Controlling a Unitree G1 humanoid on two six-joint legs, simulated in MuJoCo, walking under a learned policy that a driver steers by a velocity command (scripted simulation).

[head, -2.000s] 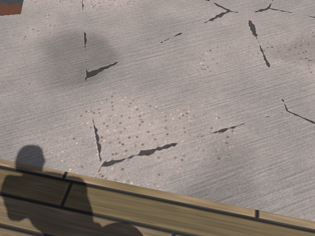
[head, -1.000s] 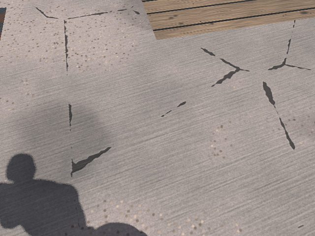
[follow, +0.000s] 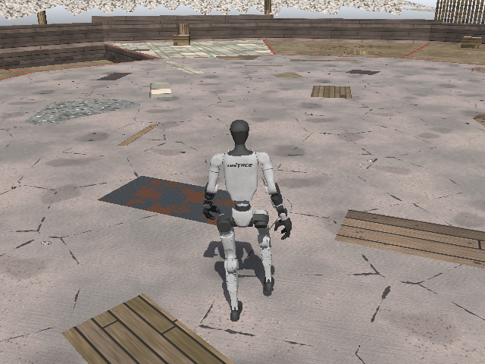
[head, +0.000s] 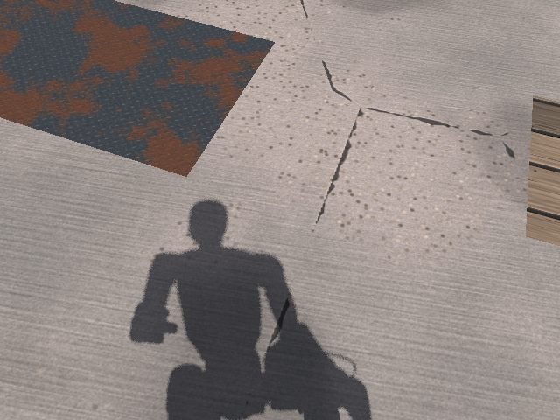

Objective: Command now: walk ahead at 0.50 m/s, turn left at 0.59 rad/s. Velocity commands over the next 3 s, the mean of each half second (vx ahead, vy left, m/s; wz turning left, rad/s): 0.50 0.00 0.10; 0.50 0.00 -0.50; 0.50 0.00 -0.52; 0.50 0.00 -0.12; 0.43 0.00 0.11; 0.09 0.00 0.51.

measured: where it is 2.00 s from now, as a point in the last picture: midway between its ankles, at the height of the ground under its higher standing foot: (357, 227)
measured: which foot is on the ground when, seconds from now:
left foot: down 0.00-0.20, up 0.22-0.66, down 0.68-1.00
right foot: up 0.00-0.16, down 0.18-0.70, up 0.72-1.00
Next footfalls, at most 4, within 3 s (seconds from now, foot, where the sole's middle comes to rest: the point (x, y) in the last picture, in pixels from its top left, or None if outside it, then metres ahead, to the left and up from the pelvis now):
0.18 right None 0.30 -0.12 -0.78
0.68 left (227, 394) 0.53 0.08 -0.78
1.20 right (337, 312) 0.72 -0.21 -0.78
1.74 left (329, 206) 1.08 -0.23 -0.78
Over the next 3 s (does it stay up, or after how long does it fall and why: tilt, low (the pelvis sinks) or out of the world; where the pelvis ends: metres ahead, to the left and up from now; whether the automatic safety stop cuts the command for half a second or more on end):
stays up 1.26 -0.48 -0.01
